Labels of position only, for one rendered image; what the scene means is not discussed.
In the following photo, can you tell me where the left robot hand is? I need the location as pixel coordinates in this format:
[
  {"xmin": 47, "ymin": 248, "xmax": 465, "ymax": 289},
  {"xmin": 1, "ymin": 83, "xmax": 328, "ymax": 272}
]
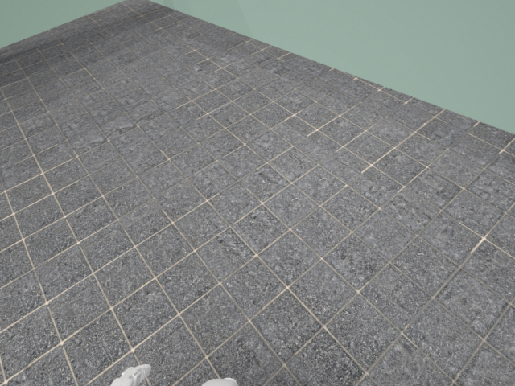
[{"xmin": 110, "ymin": 364, "xmax": 151, "ymax": 386}]

